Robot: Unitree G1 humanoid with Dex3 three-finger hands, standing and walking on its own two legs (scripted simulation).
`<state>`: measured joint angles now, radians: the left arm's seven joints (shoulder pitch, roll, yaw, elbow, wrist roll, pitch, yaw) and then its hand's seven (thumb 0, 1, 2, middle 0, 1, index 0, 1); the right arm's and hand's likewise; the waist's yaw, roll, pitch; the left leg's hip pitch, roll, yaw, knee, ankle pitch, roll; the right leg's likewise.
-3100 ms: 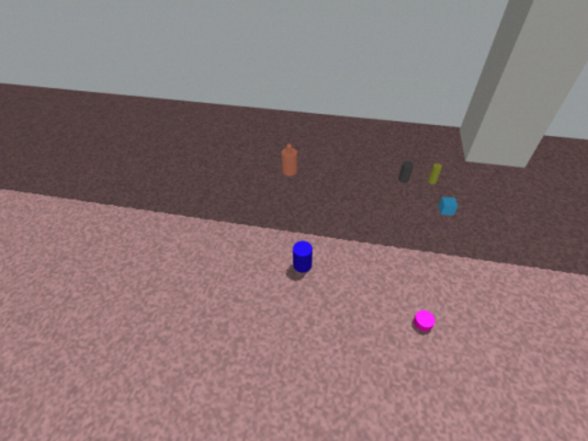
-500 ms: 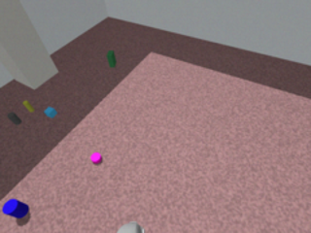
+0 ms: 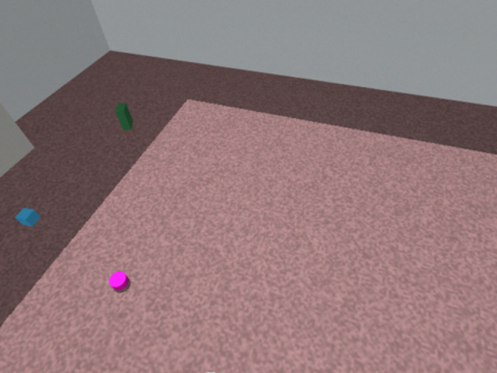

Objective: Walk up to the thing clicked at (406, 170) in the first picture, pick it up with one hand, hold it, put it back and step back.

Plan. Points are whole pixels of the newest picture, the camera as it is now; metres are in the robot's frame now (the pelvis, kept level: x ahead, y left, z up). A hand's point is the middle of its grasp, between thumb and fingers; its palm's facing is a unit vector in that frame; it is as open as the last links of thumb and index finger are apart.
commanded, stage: walk up
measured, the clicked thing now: out of the picture +0.79 +1.38 -0.69
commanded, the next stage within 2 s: stand in 0.54 s
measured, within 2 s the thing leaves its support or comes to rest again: neither
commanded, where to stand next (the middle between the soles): +0.08 +0.02 m, yaw -3 degrees
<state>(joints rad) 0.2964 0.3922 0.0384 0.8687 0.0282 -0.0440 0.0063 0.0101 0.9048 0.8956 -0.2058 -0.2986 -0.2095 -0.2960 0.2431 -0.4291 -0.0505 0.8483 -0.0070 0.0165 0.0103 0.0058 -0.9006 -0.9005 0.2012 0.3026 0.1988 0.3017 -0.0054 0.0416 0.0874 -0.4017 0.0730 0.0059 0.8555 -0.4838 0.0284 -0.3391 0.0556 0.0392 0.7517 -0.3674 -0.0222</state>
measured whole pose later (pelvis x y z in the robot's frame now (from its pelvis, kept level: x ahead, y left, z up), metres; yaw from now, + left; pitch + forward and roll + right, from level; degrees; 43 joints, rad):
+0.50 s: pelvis +0.01 +0.02 +0.02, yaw -4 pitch -3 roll +0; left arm 0.12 0.37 0.00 1.06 0.00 -0.03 0.00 0.01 0.91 0.90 -0.21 -0.30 -0.21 -0.30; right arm 0.12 -0.36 -0.01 1.06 0.00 -0.01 0.02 0.00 -0.90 -0.90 0.20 0.30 0.20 0.30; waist -0.02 0.00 0.06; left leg -0.23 0.06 0.09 0.53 -0.26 -0.01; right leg -0.24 0.04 0.13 0.54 -0.26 0.01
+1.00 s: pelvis +0.01 +0.02 +0.04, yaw -2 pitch -2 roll +0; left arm 0.08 0.34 0.00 1.16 0.01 -0.02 -0.01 0.01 0.91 0.90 -0.20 -0.30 -0.21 -0.30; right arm 0.07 -0.35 -0.01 1.14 -0.01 -0.01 0.02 0.00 -0.90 -0.90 0.20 0.30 0.20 0.30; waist -0.02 0.00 0.06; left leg -0.15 0.04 0.05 0.35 -0.16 -0.01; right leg -0.13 0.01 0.09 0.33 -0.16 0.02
